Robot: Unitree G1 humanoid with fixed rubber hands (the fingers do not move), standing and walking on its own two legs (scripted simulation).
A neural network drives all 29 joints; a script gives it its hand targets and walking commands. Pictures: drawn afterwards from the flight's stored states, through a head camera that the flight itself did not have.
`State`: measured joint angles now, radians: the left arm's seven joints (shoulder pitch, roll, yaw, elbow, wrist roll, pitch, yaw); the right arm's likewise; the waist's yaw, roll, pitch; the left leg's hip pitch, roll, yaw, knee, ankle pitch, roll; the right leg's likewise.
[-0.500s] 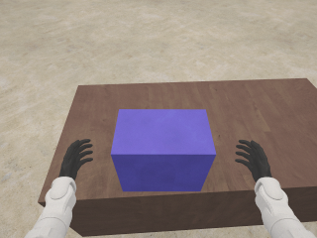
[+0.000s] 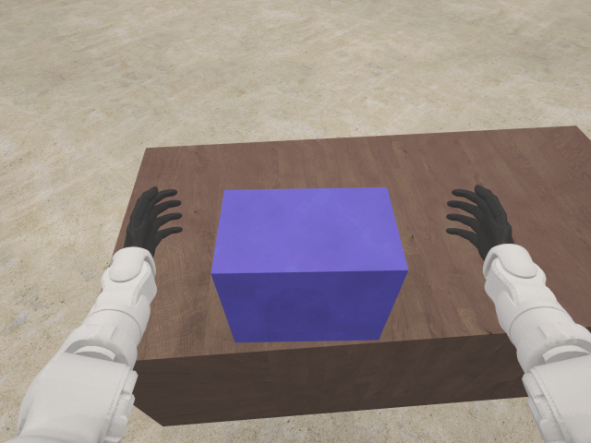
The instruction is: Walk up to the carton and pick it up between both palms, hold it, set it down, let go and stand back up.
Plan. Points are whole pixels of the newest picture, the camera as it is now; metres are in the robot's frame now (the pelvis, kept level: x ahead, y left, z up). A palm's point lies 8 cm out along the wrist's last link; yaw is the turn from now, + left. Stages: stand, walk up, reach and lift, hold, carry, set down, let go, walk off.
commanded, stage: reach and lift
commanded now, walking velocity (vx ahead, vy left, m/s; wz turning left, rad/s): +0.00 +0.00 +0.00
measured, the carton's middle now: (306, 269) +0.44 +0.01 -0.09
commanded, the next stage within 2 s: none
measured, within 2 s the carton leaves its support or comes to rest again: neither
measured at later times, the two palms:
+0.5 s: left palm (151, 215) +0.43 +0.24 +0.07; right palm (489, 217) +0.42 -0.26 +0.07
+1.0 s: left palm (177, 258) +0.43 +0.23 -0.04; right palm (462, 260) +0.41 -0.25 -0.03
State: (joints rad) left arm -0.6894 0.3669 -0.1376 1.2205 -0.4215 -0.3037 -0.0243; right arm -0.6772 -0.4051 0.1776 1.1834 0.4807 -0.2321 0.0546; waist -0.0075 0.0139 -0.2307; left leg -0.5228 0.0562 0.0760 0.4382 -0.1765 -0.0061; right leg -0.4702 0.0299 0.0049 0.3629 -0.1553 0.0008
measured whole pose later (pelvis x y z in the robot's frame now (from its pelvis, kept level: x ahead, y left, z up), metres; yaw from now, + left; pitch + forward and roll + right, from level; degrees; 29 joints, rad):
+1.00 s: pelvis -0.02 +0.00 -0.04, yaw -1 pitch +37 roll -1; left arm -0.96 0.35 -0.15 1.51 -0.45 -0.51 -0.03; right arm -0.90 -0.39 0.19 1.38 0.50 -0.44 0.08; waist -0.01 0.01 -0.34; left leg -1.09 0.06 0.08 0.62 -0.18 0.01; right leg -1.06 0.03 0.02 0.60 -0.18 0.01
